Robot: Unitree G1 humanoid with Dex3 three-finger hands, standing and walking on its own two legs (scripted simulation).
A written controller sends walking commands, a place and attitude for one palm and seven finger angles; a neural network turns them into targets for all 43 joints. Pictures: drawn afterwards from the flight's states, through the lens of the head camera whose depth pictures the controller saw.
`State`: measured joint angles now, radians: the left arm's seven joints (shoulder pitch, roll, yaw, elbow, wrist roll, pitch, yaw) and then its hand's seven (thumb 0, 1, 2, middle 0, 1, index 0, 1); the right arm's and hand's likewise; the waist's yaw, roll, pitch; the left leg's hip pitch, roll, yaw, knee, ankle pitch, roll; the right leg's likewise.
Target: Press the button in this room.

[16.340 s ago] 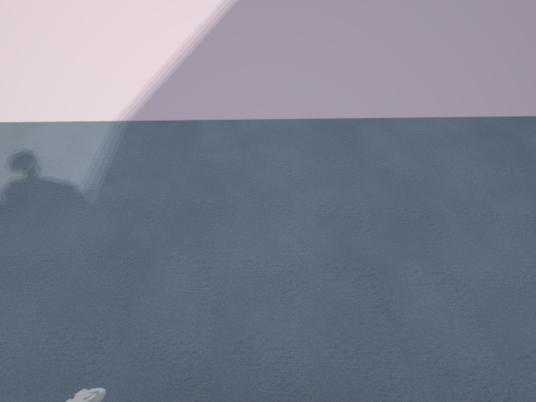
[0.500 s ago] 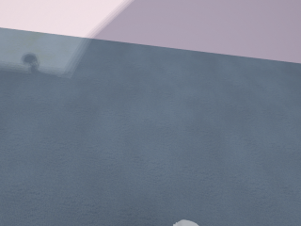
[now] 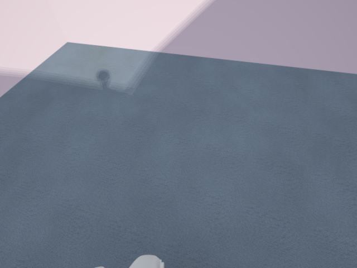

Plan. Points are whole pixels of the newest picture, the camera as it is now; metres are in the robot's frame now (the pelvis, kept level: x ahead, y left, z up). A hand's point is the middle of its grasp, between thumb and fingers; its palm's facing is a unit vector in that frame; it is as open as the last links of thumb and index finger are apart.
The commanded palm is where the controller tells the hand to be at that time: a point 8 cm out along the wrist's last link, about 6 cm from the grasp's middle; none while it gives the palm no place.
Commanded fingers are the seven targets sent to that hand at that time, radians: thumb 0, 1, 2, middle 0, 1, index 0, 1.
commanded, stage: turn or walk to find it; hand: left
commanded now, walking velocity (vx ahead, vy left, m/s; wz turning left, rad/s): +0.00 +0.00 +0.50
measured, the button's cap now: out of the picture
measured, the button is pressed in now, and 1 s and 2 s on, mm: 0 0 0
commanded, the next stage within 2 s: none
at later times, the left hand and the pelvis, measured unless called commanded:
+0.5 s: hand out of the picture +0.00 +0.29 -0.17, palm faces +0.29 -0.92 -0.26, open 7.4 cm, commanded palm none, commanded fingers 0.00 0.90 0.90 -0.20 -0.30 -0.20 -0.30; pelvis -0.02 +0.05 +0.00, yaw +14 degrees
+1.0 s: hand out of the picture -0.06 +0.20 -0.15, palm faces +0.51 -0.82 -0.27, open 7.4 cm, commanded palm none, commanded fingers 0.00 0.90 0.90 -0.20 -0.30 -0.20 -0.30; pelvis -0.02 +0.00 +0.00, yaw +31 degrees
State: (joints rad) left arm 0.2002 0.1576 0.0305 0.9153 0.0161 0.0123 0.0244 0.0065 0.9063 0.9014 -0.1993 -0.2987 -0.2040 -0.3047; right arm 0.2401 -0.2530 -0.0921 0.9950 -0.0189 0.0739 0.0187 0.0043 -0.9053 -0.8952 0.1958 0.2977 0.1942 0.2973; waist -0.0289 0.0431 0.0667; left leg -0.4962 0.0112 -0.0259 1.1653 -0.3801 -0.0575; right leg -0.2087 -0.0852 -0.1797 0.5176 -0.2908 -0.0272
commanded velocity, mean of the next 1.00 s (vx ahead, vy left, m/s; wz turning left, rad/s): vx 0.00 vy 0.00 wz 0.50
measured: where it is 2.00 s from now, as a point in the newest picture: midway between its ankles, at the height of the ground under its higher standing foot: outside the picture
